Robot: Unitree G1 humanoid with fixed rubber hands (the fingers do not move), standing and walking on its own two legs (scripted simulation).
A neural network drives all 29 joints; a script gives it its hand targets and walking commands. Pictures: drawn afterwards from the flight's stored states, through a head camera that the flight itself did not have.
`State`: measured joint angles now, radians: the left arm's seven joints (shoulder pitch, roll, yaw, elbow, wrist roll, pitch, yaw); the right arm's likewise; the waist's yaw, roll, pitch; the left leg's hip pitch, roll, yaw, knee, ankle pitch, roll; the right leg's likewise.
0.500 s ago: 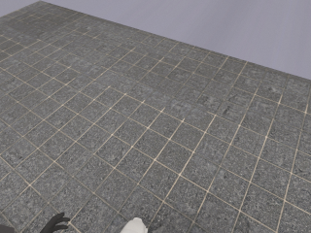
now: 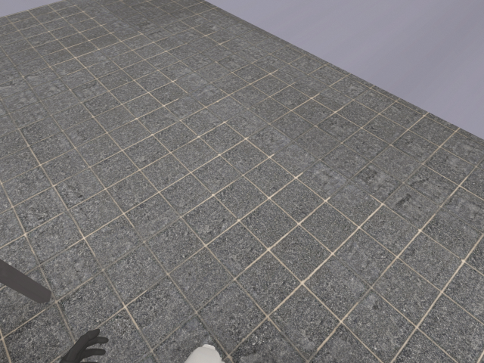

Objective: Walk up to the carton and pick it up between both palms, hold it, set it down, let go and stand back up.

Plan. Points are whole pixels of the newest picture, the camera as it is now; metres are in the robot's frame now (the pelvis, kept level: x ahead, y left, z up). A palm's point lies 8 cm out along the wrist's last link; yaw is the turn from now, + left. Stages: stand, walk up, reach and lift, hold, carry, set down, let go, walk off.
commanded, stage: walk up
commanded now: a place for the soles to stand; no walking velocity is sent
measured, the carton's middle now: out of the picture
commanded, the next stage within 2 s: none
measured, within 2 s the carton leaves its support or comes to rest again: neither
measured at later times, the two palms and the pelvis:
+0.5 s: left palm out of the picture +0.04 +0.31 -0.10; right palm (448, 334) +0.20 -0.32 -0.08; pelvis +0.02 -0.03 -0.01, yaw +18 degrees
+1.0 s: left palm out of the picture -0.03 +0.28 -0.10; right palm (394, 261) +0.33 -0.27 -0.09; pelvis +0.06 -0.05 -0.02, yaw +38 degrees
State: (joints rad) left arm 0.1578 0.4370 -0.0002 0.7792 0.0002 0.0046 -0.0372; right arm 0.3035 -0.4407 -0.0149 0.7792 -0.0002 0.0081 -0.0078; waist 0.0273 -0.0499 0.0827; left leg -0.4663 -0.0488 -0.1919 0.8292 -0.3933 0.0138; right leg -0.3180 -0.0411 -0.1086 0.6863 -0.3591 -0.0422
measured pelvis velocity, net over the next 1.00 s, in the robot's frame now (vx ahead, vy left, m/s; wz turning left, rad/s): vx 0.06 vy -0.05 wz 0.66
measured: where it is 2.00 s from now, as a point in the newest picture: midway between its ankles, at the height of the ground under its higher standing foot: outside the picture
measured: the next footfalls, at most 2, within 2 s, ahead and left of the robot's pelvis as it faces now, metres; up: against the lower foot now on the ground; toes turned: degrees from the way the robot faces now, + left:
left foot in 0.22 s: +0.08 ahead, +0.17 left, +0.00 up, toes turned +4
right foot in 0.42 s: +0.12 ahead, -0.10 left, +0.00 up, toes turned +32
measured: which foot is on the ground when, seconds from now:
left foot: up 0.00-0.20, down 0.22-0.44, up 0.46-0.72, down 0.74-0.96, up 0.98-1.00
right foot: down 0.00-0.22, up 0.24-0.40, down 0.42-1.00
